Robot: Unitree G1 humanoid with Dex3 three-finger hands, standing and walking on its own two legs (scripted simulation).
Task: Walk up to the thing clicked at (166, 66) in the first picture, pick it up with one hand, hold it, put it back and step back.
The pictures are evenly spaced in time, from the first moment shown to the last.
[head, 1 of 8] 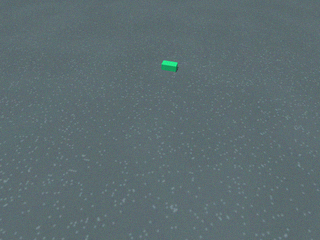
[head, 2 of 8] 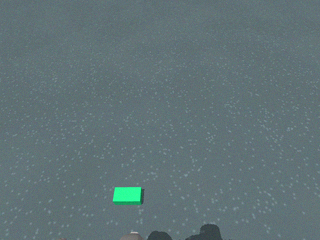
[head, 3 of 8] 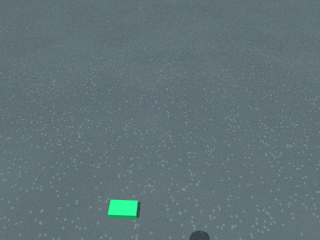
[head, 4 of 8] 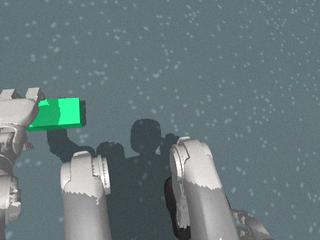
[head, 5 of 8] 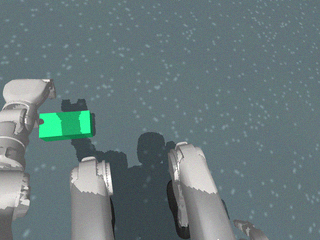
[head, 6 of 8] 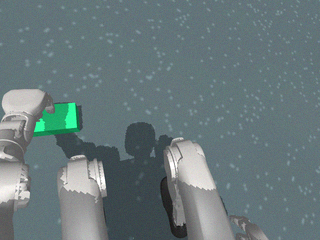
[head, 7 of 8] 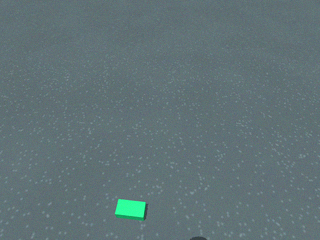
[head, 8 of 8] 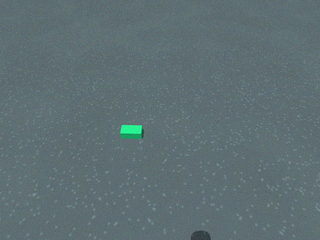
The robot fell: no
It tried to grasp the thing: yes
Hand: left
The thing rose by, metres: 0.02
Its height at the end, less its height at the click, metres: +0.00
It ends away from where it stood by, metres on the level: 0.01
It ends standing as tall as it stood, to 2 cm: yes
